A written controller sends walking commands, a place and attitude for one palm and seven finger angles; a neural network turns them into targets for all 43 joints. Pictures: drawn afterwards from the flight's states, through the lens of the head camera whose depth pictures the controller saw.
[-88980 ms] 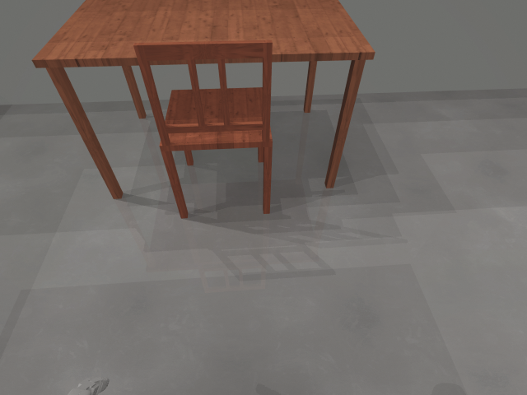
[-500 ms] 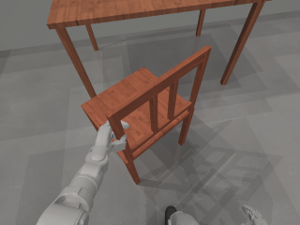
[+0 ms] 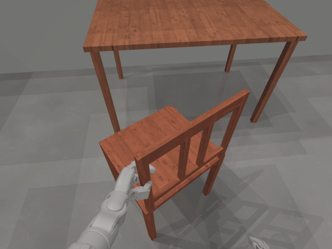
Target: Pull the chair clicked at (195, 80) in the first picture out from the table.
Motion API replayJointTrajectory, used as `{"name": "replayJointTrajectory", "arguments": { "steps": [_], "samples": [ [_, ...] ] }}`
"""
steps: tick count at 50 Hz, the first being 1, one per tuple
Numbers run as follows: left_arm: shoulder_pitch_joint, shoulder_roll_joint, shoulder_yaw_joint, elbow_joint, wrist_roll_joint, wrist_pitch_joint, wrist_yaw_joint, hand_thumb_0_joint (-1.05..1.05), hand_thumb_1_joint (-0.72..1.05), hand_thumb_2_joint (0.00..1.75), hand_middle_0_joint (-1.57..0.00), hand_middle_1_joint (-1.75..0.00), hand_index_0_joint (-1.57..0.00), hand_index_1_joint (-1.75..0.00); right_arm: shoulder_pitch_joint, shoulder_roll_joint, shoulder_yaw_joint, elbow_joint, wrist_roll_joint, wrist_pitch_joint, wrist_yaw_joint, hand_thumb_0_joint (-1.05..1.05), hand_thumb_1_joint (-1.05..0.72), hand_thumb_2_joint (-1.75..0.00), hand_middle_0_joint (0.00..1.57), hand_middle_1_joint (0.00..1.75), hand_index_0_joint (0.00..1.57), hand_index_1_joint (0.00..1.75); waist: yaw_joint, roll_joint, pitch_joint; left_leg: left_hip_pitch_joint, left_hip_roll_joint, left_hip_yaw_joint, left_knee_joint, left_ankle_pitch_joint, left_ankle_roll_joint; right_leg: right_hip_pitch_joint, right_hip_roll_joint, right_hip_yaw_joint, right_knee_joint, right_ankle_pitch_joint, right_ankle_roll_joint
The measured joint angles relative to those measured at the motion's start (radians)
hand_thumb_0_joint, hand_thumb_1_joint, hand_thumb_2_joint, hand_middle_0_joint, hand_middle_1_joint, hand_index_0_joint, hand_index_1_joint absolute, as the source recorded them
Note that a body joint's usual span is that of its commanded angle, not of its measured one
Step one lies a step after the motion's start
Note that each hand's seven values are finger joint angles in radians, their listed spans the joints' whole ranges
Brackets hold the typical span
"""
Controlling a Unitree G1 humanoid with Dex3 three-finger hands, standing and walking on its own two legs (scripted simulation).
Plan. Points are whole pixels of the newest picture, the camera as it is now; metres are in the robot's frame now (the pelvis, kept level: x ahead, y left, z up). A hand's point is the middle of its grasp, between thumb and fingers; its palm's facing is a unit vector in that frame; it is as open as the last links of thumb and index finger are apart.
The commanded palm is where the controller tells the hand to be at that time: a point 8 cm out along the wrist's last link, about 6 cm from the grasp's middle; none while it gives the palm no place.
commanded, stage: stop walking, hand still on the chair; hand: left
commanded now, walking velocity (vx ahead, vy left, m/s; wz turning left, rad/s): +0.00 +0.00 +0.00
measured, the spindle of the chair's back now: (183, 159) +0.41 -0.04 -0.11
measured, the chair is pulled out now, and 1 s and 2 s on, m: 0.53 0.53 0.53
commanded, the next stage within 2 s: open the thumb and straighten the fingers in 0.34 s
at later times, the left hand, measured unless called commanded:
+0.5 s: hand (144, 189) +0.28 +0.07 -0.05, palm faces -0.22 -0.97 -0.15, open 6.0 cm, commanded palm +0.28 +0.14 -0.04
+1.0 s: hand (140, 182) +0.30 +0.08 -0.05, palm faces -0.24 -0.96 -0.12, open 15.2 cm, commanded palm +0.29 +0.15 -0.04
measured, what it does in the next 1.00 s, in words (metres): stands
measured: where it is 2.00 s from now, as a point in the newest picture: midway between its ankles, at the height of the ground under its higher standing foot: outside the picture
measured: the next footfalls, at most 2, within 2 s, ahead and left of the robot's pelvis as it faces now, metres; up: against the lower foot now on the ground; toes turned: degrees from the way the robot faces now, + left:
none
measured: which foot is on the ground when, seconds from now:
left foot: down 0.00-1.00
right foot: down 0.00-1.00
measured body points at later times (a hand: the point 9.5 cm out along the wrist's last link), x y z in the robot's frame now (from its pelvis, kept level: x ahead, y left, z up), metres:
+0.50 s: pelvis +0.01 +0.01 +0.00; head +0.03 +0.01 +0.45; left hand +0.29 +0.12 -0.04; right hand +0.14 -0.23 -0.11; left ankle -0.06 +0.12 -0.74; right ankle +0.05 -0.11 -0.74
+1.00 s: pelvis +0.00 +0.01 -0.02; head +0.04 -0.01 +0.43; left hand +0.31 +0.14 -0.04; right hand +0.10 -0.24 -0.13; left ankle -0.06 +0.12 -0.74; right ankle +0.05 -0.11 -0.74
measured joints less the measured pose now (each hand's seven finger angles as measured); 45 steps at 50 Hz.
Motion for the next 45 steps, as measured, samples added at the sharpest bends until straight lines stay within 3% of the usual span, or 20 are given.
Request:
{"name": "replayJointTrajectory", "arguments": {
  "steps": [21,27,32,37,45],
  "samples": [
    [0.083,0.007,-0.028,-0.107,0.013,-0.005,0.008,0.09,0.61,0.79,-0.14,-1.28,-0.48,-1.36,-0.038,0.004,-0.003,-0.058,-0.004,0.016,-0.001,0.01,-0.91,-0.90,0.20,0.30,0.20,0.30,0.007,-0.001,-0.011,0.005,-0.003,0.010,-0.050,0.009,0.004,0.001,0.001,0.009,-0.046,0.012,0.007],
    [0.084,0.033,0.008,-0.111,0.006,-0.006,-0.042,0.09,0.56,0.77,-0.18,-1.31,-0.49,-1.36,-0.027,0.015,0.001,-0.047,0.018,0.008,0.037,0.01,-0.91,-0.90,0.20,0.30,0.20,0.30,-0.017,-0.033,-0.069,-0.077,-0.010,0.001,-0.006,0.000,0.006,-0.080,-0.010,0.002,0.002,-0.003,0.005],
    [0.079,0.071,0.052,-0.160,0.001,-0.004,-0.075,0.06,0.37,0.67,-0.32,-1.37,-0.49,-1.39,0.003,-0.004,-0.015,-0.064,0.018,-0.032,0.071,0.01,-0.91,-0.90,0.20,0.30,0.20,0.30,-0.024,-0.042,-0.091,-0.157,-0.011,0.005,0.062,-0.022,0.007,-0.156,-0.013,0.008,0.055,-0.013,0.002],
    [0.060,0.095,0.087,-0.174,-0.008,0.025,-0.105,0.03,0.00,0.48,-0.41,-1.37,-0.48,-1.38,0.028,-0.039,-0.027,-0.072,0.021,-0.045,0.084,0.01,-0.91,-0.90,0.20,0.30,0.20,0.30,-0.028,-0.010,-0.108,-0.220,-0.019,0.008,0.118,-0.041,0.014,-0.217,-0.024,0.014,0.105,-0.026,0.008],
    [0.028,0.078,0.077,-0.170,-0.054,0.074,-0.147,0.01,-0.41,0.27,-0.35,-1.05,-0.36,-1.05,0.059,-0.050,-0.027,-0.078,0.026,-0.072,0.086,0.01,-0.91,-0.90,0.20,0.30,0.20,0.30,-0.025,0.019,-0.130,-0.293,-0.030,0.008,0.184,-0.065,0.019,-0.294,-0.038,0.018,0.178,-0.054,0.012]
  ]
}}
